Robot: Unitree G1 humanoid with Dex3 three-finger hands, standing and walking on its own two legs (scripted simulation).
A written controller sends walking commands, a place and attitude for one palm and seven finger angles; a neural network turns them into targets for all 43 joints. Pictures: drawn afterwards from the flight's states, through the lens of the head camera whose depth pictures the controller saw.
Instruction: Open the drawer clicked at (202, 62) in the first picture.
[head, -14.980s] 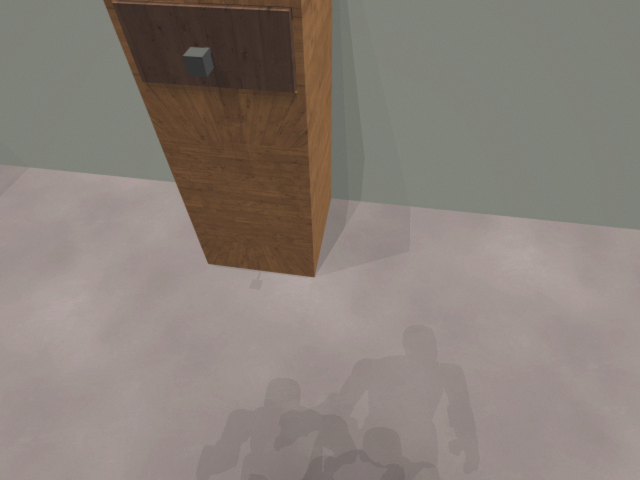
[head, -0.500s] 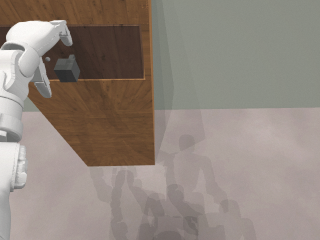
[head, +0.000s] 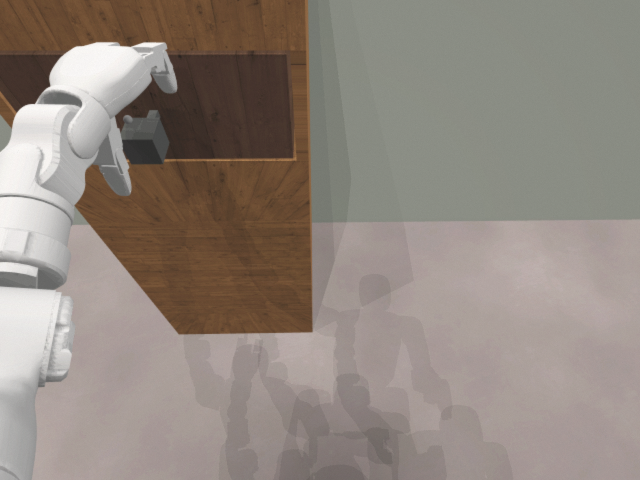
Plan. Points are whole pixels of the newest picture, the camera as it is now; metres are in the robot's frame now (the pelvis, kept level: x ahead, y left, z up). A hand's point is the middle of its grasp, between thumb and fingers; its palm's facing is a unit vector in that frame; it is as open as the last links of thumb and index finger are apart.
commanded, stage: move the hooked fingers above the handle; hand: left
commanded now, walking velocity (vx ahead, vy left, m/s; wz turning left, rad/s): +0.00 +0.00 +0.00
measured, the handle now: (148, 131) +0.55 +0.23 +0.11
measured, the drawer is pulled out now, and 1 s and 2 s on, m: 0.00 0.00 0.00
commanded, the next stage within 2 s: lower the fingers behind the handle in 1.08 s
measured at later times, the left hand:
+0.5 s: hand (142, 116) +0.49 +0.20 +0.18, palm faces +0.02 -0.06 -1.00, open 13.8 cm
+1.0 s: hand (140, 104) +0.50 +0.20 +0.18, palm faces +0.06 -0.08 -1.00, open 13.8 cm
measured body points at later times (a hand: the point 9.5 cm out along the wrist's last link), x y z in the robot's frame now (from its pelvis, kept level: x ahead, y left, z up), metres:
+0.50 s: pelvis -0.01 -0.01 +0.00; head +0.07 -0.01 +0.44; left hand +0.48 +0.20 +0.23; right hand +0.05 -0.29 -0.12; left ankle -0.02 +0.10 -0.73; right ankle -0.02 -0.14 -0.73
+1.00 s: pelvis +0.00 +0.00 +0.00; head +0.08 -0.01 +0.44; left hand +0.49 +0.21 +0.24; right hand +0.03 -0.29 -0.13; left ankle -0.02 +0.10 -0.73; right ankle -0.02 -0.14 -0.73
